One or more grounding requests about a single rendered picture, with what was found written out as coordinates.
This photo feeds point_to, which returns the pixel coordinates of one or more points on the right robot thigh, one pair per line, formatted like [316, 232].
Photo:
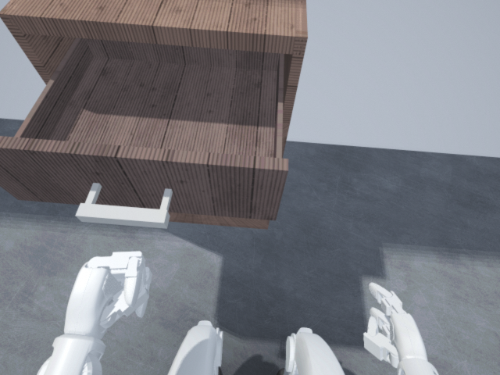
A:
[309, 354]

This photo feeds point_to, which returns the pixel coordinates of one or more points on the right robot hand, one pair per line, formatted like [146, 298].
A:
[400, 338]

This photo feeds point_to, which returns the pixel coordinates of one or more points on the drawer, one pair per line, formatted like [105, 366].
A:
[138, 118]

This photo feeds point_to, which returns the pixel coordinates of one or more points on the robot right forearm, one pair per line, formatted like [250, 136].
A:
[416, 366]

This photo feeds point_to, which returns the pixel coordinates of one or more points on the left robot hand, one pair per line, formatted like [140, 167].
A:
[122, 278]

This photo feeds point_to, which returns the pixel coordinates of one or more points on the left robot thigh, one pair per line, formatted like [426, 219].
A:
[200, 352]

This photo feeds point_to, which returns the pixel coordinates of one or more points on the cabinet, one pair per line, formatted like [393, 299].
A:
[45, 30]

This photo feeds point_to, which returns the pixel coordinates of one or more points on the handle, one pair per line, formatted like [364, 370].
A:
[122, 215]

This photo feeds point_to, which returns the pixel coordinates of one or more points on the robot left forearm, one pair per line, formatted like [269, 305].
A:
[74, 355]

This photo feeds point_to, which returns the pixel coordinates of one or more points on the robot thigh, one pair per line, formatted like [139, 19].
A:
[309, 354]
[200, 352]

